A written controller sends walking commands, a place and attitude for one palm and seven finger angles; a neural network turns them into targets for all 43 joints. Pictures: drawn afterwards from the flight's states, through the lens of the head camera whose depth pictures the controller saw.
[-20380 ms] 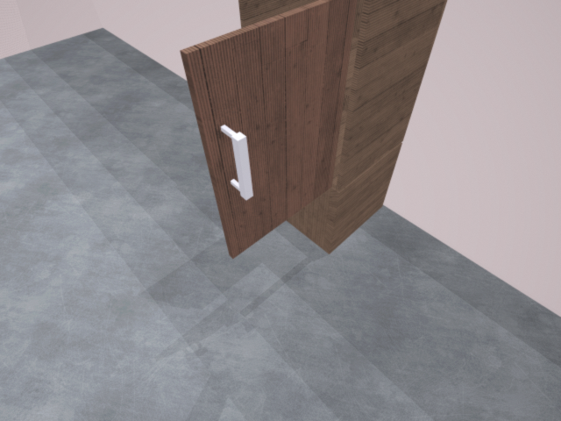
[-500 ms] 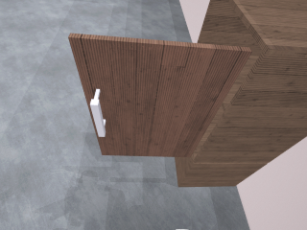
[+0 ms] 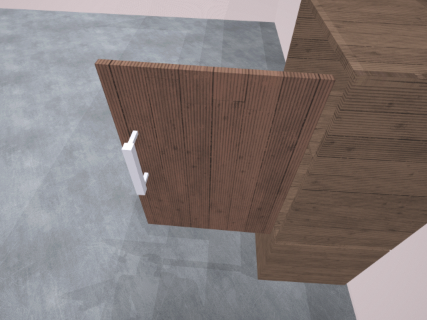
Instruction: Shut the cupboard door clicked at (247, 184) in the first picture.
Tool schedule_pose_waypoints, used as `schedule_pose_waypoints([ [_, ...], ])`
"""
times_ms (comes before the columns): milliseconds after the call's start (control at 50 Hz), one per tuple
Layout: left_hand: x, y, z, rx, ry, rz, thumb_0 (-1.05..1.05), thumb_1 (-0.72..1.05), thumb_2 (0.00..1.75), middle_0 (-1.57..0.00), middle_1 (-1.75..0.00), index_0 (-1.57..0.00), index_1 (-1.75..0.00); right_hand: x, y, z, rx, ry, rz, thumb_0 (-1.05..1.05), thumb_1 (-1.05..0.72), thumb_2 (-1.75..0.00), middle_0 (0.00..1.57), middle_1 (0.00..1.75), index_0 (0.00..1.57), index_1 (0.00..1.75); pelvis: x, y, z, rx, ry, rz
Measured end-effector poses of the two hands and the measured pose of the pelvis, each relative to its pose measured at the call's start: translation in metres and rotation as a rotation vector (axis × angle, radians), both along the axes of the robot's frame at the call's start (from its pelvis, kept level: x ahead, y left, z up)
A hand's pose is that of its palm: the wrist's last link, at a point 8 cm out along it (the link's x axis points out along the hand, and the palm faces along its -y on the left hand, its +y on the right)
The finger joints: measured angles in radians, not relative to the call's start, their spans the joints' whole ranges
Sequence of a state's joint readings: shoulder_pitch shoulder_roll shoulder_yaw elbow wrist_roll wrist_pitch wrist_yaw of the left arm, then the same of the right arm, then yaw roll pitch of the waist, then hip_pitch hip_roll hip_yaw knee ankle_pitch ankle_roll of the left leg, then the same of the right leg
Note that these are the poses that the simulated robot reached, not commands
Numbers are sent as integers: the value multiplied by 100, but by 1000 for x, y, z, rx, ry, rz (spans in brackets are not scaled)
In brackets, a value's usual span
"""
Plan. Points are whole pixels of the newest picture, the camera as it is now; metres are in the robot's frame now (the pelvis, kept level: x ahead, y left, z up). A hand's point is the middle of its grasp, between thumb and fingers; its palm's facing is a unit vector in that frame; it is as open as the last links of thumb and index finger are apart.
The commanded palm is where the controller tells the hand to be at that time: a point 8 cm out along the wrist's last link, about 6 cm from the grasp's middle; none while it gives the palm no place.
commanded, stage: come to a stop and stand still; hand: left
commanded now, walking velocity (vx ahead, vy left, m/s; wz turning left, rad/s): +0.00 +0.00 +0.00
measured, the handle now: (138, 164) +0.44 +0.21 +0.01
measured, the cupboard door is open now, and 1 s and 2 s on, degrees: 88 88 88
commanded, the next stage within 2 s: look again from close up in 0.06 s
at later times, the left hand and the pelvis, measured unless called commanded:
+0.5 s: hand out of the picture +0.00 +0.19 -0.18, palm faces +0.01 -0.98 -0.19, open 7.3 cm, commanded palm none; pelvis +0.00 +0.02 +0.00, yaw -1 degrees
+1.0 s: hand (116, 269) +0.21 +0.19 -0.01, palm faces +0.14 -0.99 -0.04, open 7.0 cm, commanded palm +0.10 +0.24 -0.06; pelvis -0.02 +0.02 -0.03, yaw +1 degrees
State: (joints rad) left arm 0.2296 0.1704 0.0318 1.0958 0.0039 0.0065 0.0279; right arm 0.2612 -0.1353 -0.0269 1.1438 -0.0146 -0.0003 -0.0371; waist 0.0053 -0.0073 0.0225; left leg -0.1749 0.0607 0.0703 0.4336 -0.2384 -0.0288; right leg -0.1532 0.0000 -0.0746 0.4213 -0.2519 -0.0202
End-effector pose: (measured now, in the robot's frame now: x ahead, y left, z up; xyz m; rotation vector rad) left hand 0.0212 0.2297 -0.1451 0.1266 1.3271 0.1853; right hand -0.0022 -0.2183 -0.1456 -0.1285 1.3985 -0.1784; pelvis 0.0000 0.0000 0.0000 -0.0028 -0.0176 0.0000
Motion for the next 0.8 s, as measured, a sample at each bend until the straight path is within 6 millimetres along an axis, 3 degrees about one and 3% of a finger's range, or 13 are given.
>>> schedule_pose_waypoints([
  [140,-53,-10,2,-17,154,19,-1,92,90,-20,-30,-20,-30,6,-3,0,7,9,14,1,-93,-90,20,30,20,30,2,-1,2,6,4,-5],
  [260,-71,-16,0,-27,178,1,0,91,90,-20,-30,-20,-30,9,-2,-5,11,-19,27,1,-93,-90,20,30,20,30,-1,6,-3,-14,11,-7],
  [400,-50,-3,-2,-19,105,-15,0,91,90,-20,-30,-20,-30,9,13,-9,22,-59,35,1,-94,-90,20,30,20,30,0,17,-5,1,-5,-6],
  [560,-17,14,0,3,34,-53,0,92,90,-20,-30,-20,-30,-6,25,-7,38,-29,27,1,-94,-90,20,30,20,30,-1,22,-4,12,-1,-15],
  [780,-8,19,0,12,43,-60,0,91,90,-20,-30,-20,-30,-14,33,-7,54,20,16,0,-92,-90,20,30,20,30,3,24,-4,7,11,-17],
  [800,2,22,5,5,-12,3,0,91,90,-20,-30,-20,-30,-11,30,-5,31,-7,26,1,-92,-90,20,30,20,30,1,23,-5,4,8,-14],
])
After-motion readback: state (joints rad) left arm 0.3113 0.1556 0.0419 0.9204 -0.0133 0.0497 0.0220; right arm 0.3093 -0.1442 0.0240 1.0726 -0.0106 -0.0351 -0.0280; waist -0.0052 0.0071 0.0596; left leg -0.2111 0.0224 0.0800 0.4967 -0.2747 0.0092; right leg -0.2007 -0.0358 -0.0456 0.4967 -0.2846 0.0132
